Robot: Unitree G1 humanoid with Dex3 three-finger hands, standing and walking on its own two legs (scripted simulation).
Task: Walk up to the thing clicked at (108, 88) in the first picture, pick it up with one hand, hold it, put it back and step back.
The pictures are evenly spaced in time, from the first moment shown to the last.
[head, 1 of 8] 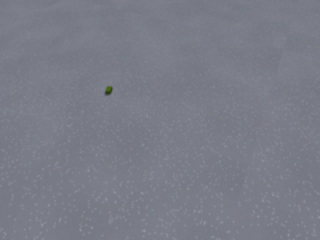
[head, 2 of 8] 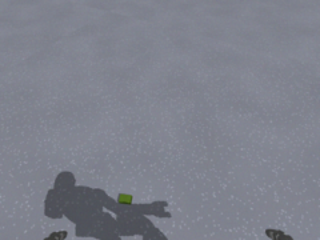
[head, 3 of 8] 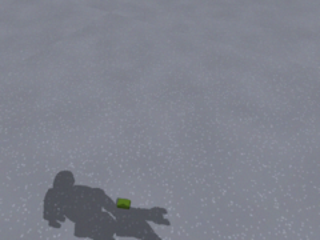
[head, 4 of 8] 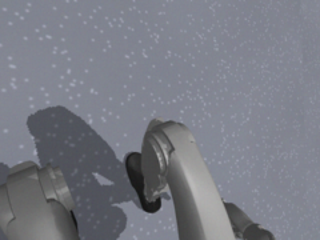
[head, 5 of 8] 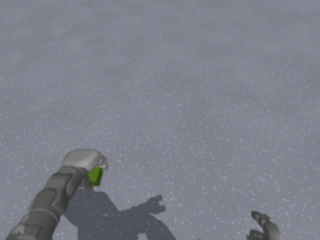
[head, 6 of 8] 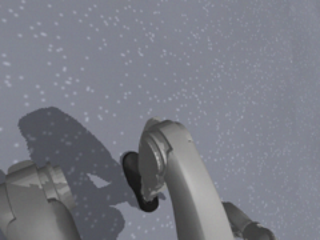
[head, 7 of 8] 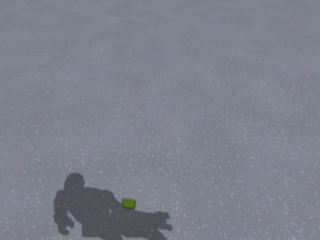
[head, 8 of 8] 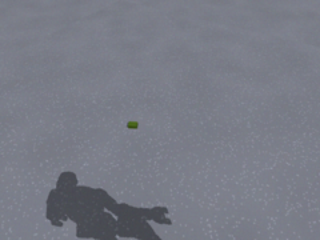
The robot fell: no
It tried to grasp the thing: yes
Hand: left
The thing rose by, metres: 0.69
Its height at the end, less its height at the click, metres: +0.00
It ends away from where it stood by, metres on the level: 0.02
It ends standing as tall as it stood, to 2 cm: yes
